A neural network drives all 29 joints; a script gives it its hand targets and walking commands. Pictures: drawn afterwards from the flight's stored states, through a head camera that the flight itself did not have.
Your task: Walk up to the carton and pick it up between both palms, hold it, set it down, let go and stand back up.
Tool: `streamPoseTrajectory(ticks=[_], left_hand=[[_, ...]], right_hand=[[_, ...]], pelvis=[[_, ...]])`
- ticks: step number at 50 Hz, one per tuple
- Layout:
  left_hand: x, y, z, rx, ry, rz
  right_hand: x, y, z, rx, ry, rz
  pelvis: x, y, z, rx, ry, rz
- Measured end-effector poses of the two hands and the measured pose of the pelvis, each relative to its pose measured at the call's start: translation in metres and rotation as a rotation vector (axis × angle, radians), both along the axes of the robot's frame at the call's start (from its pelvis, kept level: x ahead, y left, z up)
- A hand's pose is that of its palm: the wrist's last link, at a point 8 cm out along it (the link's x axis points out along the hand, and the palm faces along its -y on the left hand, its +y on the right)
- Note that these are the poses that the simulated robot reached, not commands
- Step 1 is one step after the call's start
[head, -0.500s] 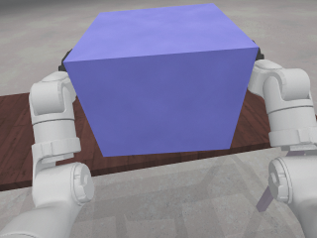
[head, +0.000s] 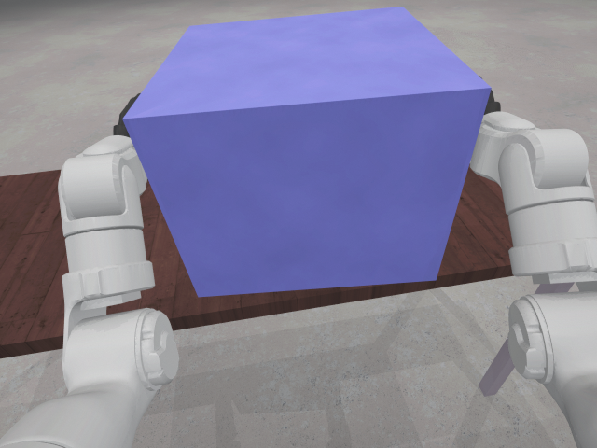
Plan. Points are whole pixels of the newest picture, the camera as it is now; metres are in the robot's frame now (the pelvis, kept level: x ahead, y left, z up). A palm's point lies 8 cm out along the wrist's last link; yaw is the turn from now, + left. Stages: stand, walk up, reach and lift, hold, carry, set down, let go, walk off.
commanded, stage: hold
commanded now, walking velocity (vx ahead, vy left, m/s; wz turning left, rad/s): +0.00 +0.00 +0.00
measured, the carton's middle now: (305, 145) +0.44 -0.01 +0.24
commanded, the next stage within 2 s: none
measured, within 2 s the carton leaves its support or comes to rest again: neither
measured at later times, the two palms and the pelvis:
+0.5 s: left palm (63, 140) +0.34 +0.24 +0.31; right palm (445, 66) +0.38 -0.15 +0.35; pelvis +0.01 -0.02 -0.01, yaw +4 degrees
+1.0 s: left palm (108, 156) +0.37 +0.22 +0.28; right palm (452, 122) +0.39 -0.18 +0.28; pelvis +0.01 -0.01 +0.00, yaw +2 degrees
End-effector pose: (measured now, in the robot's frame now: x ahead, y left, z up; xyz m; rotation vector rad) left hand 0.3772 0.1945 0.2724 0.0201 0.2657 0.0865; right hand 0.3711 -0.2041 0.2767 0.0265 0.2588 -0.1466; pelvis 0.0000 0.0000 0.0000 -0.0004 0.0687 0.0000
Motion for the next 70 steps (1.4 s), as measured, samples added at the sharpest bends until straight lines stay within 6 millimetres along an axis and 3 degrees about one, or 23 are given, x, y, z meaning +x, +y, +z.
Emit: streamPoseTrajectory(ticks=[7, 11, 13, 21, 26, 34, 39, 47, 59, 70], left_hand=[[-0.001, -0.001, 0.001, -0.005, -0.032, 0.004], [-0.034, 0.011, 0.039, -0.028, -0.265, 0.064], [-0.044, 0.020, 0.053, -0.047, -0.291, 0.094], [-0.045, 0.048, 0.050, 0.025, -0.138, 0.112], [-0.036, 0.046, 0.037, 0.058, -0.125, 0.076], [-0.020, 0.027, 0.011, 0.048, -0.125, 0.047], [-0.019, 0.023, 0.007, 0.017, -0.147, 0.078], [-0.016, 0.027, 0.009, -0.010, -0.097, 0.081], [0.010, 0.011, -0.016, 0.032, 0.015, 0.010], [0.019, -0.009, -0.006, 0.004, -0.025, -0.024]], right_hand=[[0.000, -0.001, 0.000, -0.005, -0.029, 0.003], [-0.013, 0.012, 0.045, -0.032, -0.256, 0.060], [-0.012, 0.021, 0.063, -0.039, -0.279, 0.086], [0.005, 0.052, 0.078, -0.048, -0.131, 0.129], [0.012, 0.048, 0.069, 0.005, -0.116, 0.111], [0.013, 0.027, 0.030, 0.033, -0.107, 0.071], [0.009, 0.025, 0.014, 0.010, -0.121, 0.066], [0.010, 0.028, 0.014, -0.020, -0.071, 0.065], [0.014, 0.012, -0.016, -0.020, 0.039, 0.010], [0.005, -0.007, -0.009, -0.005, -0.001, -0.037]], pelvis=[[0.003, 0.001, 0.000, -0.001, 0.014, 0.000], [0.013, -0.003, 0.000, -0.012, -0.019, -0.005], [0.015, -0.006, -0.001, -0.015, -0.074, 0.011], [0.013, -0.017, -0.005, -0.015, -0.090, 0.068], [0.010, -0.016, -0.005, -0.016, -0.074, 0.075], [0.006, -0.011, -0.003, -0.016, -0.080, 0.060], [0.006, -0.010, -0.003, -0.018, -0.079, 0.053], [0.008, -0.009, -0.002, -0.008, -0.048, 0.045], [0.004, 0.002, -0.001, -0.004, 0.044, 0.023], [0.015, 0.007, 0.001, 0.000, 0.045, -0.010]])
